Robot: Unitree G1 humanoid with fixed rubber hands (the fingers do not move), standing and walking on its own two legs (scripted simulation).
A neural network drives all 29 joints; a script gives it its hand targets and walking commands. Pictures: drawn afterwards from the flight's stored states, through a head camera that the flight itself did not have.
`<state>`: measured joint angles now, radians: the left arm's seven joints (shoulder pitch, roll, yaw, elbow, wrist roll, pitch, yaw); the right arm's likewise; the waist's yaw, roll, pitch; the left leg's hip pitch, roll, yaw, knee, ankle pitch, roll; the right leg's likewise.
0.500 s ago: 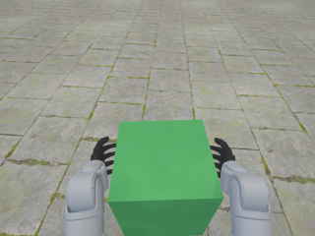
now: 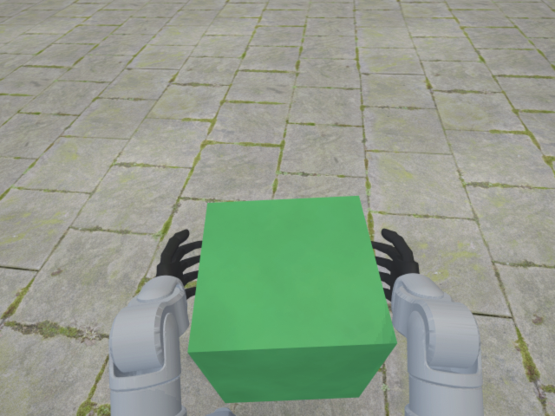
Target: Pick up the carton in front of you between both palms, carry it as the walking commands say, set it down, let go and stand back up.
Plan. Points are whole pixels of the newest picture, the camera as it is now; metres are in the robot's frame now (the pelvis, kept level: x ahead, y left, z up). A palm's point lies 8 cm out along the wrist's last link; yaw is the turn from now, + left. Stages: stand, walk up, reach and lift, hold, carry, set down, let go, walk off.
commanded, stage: carry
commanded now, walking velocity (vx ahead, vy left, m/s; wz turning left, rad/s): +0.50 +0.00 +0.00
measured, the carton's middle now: (287, 306) +0.27 +0.01 +0.02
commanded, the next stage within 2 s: none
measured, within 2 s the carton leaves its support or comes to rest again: neither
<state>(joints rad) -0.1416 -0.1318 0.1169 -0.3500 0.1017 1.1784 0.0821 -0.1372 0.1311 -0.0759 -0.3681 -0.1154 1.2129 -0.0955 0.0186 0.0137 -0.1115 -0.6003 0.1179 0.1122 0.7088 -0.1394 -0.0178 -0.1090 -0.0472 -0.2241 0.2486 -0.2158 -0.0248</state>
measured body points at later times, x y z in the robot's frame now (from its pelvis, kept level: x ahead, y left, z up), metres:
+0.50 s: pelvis +0.32 +0.03 +0.00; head +0.33 +0.05 +0.45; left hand +0.61 +0.18 +0.07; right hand +0.59 -0.12 +0.08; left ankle +0.24 +0.12 -0.75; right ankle +0.44 -0.12 -0.70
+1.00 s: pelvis +0.53 +0.01 -0.01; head +0.51 +0.01 +0.44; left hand +0.81 +0.16 +0.08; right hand +0.81 -0.14 +0.08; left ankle +0.49 +0.13 -0.75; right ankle +0.54 -0.08 -0.75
